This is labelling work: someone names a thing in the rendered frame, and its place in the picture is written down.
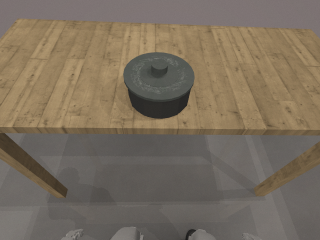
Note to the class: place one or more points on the robot left hand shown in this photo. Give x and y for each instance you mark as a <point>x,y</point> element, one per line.
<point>74,235</point>

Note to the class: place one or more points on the table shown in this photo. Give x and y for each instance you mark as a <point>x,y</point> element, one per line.
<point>66,77</point>

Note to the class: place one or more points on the knob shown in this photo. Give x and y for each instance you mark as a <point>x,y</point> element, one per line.
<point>159,67</point>

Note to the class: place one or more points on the right robot foot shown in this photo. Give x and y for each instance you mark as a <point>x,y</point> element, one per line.
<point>189,233</point>

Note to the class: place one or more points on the pot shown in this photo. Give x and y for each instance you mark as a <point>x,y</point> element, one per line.
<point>158,110</point>

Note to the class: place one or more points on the lid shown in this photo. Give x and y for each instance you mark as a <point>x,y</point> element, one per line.
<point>140,80</point>

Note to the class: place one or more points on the robot right shin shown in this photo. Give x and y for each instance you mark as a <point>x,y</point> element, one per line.
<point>199,230</point>

